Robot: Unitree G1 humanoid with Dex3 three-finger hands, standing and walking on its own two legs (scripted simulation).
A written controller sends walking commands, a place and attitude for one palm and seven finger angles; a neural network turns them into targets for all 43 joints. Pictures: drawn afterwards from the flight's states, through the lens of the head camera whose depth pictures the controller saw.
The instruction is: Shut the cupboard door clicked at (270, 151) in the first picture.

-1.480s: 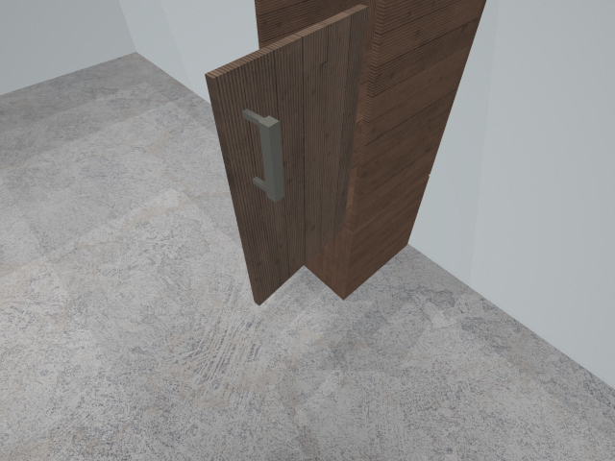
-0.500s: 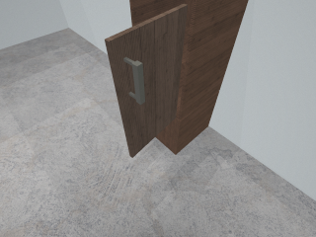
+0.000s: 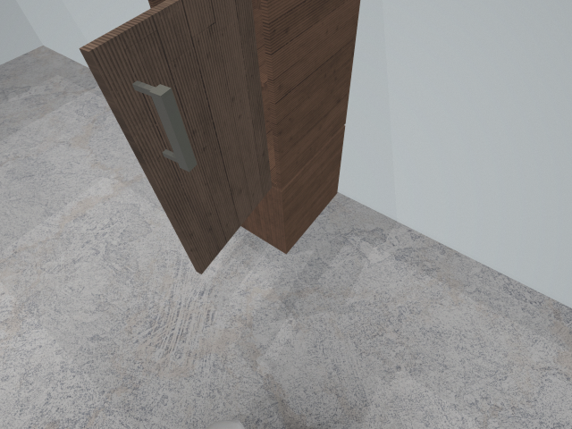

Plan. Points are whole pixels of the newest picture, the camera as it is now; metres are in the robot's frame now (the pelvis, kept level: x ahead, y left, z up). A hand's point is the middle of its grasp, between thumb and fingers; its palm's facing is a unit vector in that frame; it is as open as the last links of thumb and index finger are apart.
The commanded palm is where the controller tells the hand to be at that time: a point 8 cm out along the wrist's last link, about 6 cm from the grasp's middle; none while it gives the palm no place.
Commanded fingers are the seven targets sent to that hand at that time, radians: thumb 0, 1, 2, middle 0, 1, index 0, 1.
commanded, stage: walk around to get in front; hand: left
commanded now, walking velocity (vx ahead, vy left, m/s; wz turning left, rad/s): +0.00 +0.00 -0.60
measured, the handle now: (166, 128) +0.52 +0.23 +0.12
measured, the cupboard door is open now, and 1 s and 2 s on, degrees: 96 96 96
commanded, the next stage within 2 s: none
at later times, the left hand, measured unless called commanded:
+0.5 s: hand (186, 416) +0.15 +0.18 -0.15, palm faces -0.23 -0.95 -0.22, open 7.4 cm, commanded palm none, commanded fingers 0.00 0.90 0.90 -0.20 -0.30 -0.20 -0.30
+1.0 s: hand (250, 369) +0.23 +0.09 -0.15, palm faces -0.55 -0.82 -0.19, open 7.4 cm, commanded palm none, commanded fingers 0.00 0.90 0.90 -0.20 -0.30 -0.20 -0.30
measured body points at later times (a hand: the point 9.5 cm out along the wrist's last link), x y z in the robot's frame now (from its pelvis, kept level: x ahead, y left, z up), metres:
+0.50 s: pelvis +0.01 +0.00 +0.01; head +0.06 -0.01 +0.46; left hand +0.17 +0.23 -0.13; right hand +0.02 -0.26 -0.13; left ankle +0.02 +0.16 -0.72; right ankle -0.02 -0.12 -0.69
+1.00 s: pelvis +0.02 -0.02 +0.02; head +0.08 -0.04 +0.46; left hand +0.26 +0.13 -0.13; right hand -0.08 -0.26 -0.12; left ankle +0.09 +0.09 -0.72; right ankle -0.06 -0.12 -0.66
